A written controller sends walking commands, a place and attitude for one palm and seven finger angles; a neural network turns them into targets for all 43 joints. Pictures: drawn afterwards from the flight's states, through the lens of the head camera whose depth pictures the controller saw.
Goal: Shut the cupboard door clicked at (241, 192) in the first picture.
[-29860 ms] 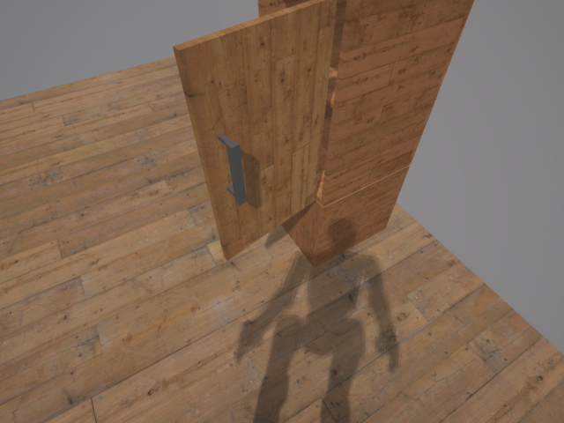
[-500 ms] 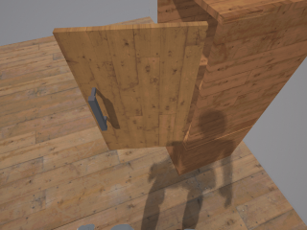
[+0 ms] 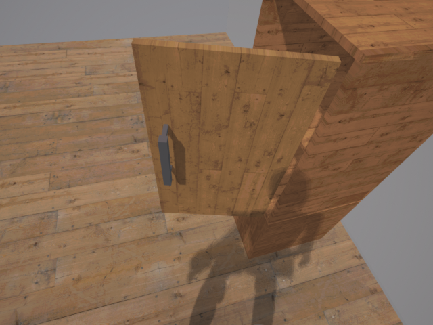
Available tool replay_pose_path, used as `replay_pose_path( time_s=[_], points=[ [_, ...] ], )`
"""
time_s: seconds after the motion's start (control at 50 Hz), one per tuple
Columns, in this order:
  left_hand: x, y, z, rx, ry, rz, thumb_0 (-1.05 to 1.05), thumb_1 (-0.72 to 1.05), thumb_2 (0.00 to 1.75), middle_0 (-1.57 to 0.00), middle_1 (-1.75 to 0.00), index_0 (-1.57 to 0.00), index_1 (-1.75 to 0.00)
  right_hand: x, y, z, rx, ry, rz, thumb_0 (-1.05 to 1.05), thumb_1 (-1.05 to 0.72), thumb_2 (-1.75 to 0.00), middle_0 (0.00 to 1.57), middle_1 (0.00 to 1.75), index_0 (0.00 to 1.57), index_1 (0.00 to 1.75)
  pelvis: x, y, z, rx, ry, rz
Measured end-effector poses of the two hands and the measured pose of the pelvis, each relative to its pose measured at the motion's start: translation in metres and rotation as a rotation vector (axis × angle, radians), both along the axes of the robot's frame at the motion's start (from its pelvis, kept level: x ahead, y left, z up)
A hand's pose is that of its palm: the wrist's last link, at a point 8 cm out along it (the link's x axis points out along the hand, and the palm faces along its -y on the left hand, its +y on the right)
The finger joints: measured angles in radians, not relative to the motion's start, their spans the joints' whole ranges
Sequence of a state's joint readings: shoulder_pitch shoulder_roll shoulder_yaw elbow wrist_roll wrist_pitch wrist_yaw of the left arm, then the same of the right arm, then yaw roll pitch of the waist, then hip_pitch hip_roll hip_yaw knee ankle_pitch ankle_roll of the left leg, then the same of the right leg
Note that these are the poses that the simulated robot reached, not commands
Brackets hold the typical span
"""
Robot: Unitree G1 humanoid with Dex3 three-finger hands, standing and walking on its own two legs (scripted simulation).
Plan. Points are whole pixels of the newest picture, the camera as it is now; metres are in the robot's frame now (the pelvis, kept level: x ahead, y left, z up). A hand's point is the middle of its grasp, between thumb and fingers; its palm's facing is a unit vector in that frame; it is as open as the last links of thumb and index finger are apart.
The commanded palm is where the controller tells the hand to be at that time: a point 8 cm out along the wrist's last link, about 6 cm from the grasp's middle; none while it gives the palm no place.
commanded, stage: come to a stop and stand still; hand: left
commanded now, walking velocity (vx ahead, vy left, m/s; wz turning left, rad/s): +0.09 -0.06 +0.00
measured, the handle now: (166, 156) +0.45 +0.16 -0.01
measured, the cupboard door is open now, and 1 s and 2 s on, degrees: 73 73 73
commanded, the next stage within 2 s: look again from close up in 0.44 s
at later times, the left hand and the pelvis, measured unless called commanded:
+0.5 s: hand out of the picture -0.02 +0.12 -0.18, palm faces +0.04 -0.99 -0.16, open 7.3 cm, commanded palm none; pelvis -0.01 -0.04 +0.00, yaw +0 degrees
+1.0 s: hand out of the picture +0.01 +0.22 -0.18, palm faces +0.02 -0.96 -0.27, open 7.4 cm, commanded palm none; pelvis -0.05 +0.00 -0.01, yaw +0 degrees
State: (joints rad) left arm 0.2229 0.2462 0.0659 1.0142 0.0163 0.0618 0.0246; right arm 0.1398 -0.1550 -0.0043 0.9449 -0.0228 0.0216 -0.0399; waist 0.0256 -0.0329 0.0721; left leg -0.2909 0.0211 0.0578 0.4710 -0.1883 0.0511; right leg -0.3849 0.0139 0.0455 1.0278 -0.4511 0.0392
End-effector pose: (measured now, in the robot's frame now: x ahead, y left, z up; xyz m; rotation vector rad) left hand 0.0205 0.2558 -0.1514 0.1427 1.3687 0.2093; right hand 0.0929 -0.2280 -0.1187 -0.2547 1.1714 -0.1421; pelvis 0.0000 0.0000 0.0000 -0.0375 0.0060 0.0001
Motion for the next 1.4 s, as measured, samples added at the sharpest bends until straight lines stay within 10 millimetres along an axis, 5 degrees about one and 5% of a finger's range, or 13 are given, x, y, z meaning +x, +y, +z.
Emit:
replay_pose_path(
  time_s=[0.12, 0.26, 0.42, 0.56, 0.8, 0.94, 1.06, 1.24, 1.4],
  points=[
    [-0.015, -0.016, 0.004, -0.007, 0.030, -0.038, 0.01, 0.91, 0.90, -0.20, -0.30, -0.20, -0.30, -0.053, -0.016, -0.008, 0.020, 0.073, -0.066, 0.01, -0.91, -0.90, 0.20, 0.30, 0.21, 0.30, -0.015, -0.012, 0.001, -0.002, 0.002, -0.002],
    [-0.031, -0.060, 0.007, -0.015, -0.004, -0.056, 0.01, 0.91, 0.90, -0.20, -0.30, -0.20, -0.30, -0.121, -0.046, -0.028, 0.063, 0.205, -0.134, 0.01, -0.91, -0.90, 0.20, 0.30, 0.21, 0.30, -0.026, -0.037, -0.004, 0.041, -0.013, 0.005],
    [-0.043, -0.085, 0.002, -0.061, 0.025, -0.028, 0.01, 0.92, 0.89, -0.20, -0.30, -0.20, -0.30, -0.161, -0.051, -0.027, 0.058, 0.305, -0.154, 0.01, -0.91, -0.90, 0.20, 0.30, 0.20, 0.30, -0.016, -0.041, -0.004, 0.033, -0.028, 0.007],
    [-0.039, -0.078, -0.005, -0.067, 0.049, -0.023, 0.01, 0.92, 0.89, -0.20, -0.30, -0.20, -0.30, -0.153, -0.036, -0.024, 0.053, 0.322, -0.138, 0.01, -0.91, -0.90, 0.20, 0.30, 0.20, 0.30, -0.014, -0.035, -0.005, 0.042, -0.029, 0.013],
    [-0.005, -0.020, 0.001, 0.050, -0.123, -0.071, 0.01, 0.91, 0.89, -0.20, -0.30, -0.20, -0.30, -0.042, -0.016, -0.024, 0.054, -0.033, -0.054, 0.01, -0.91, -0.90, 0.20, 0.30, 0.20, 0.30, -0.022, -0.013, -0.016, 0.019, -0.027, 0.005],
    [-0.005, 0.000, 0.007, 0.060, -0.189, -0.085, 0.01, 0.91, 0.89, -0.20, -0.30, -0.20, -0.30, -0.010, -0.009, -0.007, 0.039, -0.154, 0.011, 0.01, -0.91, -0.90, 0.20, 0.30, 0.21, 0.30, -0.038, 0.000, -0.016, 0.013, -0.043, 0.004],
    [-0.029, 0.011, 0.010, 0.060, -0.156, -0.094, 0.01, 0.91, 0.89, -0.20, -0.30, -0.20, -0.30, -0.021, -0.013, 0.000, 0.016, -0.146, 0.025, 0.01, -0.91, -0.90, 0.20, 0.30, 0.21, 0.30, -0.051, 0.006, -0.012, 0.015, -0.039, 0.004],
    [-0.084, 0.021, 0.009, 0.061, -0.019, -0.079, 0.01, 0.91, 0.89, -0.20, -0.30, -0.20, -0.30, -0.077, -0.031, -0.005, -0.024, -0.001, -0.017, 0.01, -0.91, -0.90, 0.20, 0.30, 0.21, 0.30, -0.062, 0.007, -0.007, 0.016, -0.036, 0.008],
    [-0.131, -0.006, 0.008, 0.008, 0.113, -0.035, 0.01, 0.91, 0.90, -0.20, -0.30, -0.20, -0.30, -0.130, -0.024, -0.015, 0.009, 0.158, -0.074, 0.01, -0.91, -0.90, 0.20, 0.30, 0.20, 0.30, -0.062, 0.001, -0.002, 0.019, -0.027, 0.013]
  ],
)
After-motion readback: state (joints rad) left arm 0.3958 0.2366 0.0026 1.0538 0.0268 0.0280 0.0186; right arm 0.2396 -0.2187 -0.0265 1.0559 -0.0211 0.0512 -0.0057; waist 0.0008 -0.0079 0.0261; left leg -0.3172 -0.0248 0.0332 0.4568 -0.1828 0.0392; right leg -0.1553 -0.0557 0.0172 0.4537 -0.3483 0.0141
